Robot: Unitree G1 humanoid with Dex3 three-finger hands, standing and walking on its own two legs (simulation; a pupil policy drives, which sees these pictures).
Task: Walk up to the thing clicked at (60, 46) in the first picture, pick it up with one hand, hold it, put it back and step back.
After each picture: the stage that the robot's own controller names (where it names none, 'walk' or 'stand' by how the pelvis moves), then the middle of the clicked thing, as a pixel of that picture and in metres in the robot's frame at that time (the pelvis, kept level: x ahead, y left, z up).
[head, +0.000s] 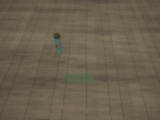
stand; (58, 44) +1.27 +0.31 -0.65
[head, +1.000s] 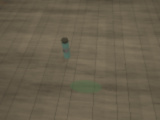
walk; (66, 48) +1.16 +0.30 -0.65
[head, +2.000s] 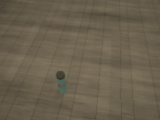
walk; (61, 82) +0.73 +0.25 -0.64
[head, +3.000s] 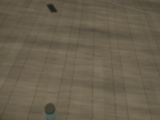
stand; (50, 115) +0.49 +0.20 -0.63
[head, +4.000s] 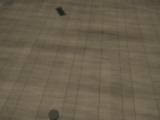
stand; out of the picture +0.45 +0.22 -0.65
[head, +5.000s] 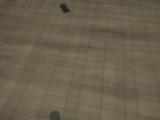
stand; out of the picture +0.42 +0.22 -0.65
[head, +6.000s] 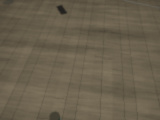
stand; out of the picture +0.43 +0.22 -0.66
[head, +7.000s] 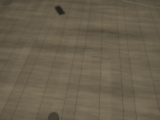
stand; out of the picture +0.43 +0.23 -0.66
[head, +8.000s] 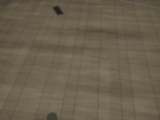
stand; out of the picture +0.42 +0.24 -0.66
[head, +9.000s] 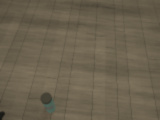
go down; (48, 103) +0.44 +0.23 -0.62
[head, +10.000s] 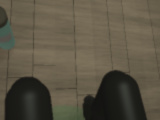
go down; (1, 31) +0.50 +0.27 -0.23
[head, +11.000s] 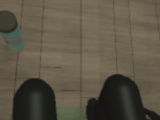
close in; (11, 34) +0.50 +0.26 -0.25
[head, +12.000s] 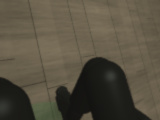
close in; out of the picture +0.49 +0.31 -0.17
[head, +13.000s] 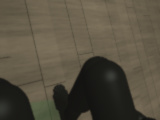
lift; out of the picture +0.47 +0.31 -0.17
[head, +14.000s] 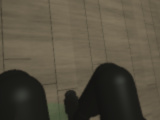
lift; out of the picture +0.40 +0.28 -0.15
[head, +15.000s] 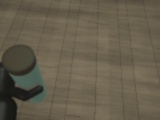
lift; (29, 79) +0.33 +0.18 +0.04
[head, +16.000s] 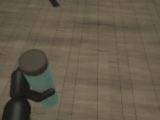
hold; (42, 83) +0.33 +0.15 +0.05
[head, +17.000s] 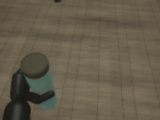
hold; (42, 85) +0.32 +0.15 +0.03
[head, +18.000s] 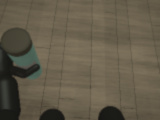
crouch; (26, 59) +0.41 +0.19 -0.03
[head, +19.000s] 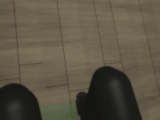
lower; out of the picture +0.51 +0.27 -0.08
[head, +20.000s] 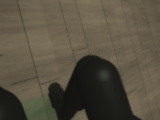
lower; out of the picture +0.47 +0.30 -0.18
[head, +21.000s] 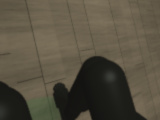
lower; out of the picture +0.46 +0.31 -0.17
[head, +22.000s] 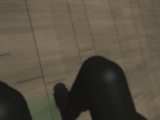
lower; out of the picture +0.46 +0.30 -0.17
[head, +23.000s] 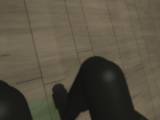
lower; out of the picture +0.46 +0.29 -0.17
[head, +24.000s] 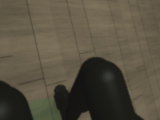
open; out of the picture +0.47 +0.29 -0.18
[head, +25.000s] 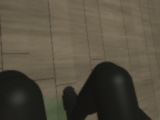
stand; out of the picture +0.47 +0.27 -0.19
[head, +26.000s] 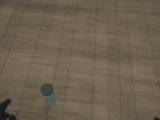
stand; (49, 95) +0.45 +0.20 -0.52
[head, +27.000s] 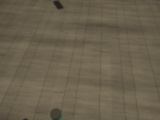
stand; out of the picture +0.44 +0.19 -0.60
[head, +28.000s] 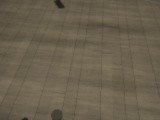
stand; out of the picture +0.42 +0.18 -0.60
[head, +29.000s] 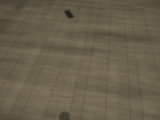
stand; out of the picture +0.46 +0.18 -0.65
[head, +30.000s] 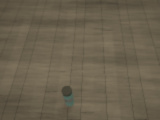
walk; (68, 96) +0.50 +0.14 -0.63
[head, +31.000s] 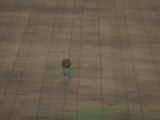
walk; (67, 70) +0.72 +0.16 -0.63
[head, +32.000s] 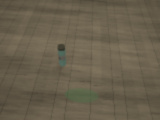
stand; (62, 55) +1.02 +0.21 -0.64
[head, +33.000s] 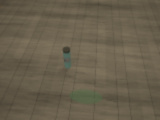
stand; (67, 58) +1.05 +0.21 -0.66
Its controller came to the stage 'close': yes
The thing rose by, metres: 0.69
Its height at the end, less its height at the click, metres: +0.00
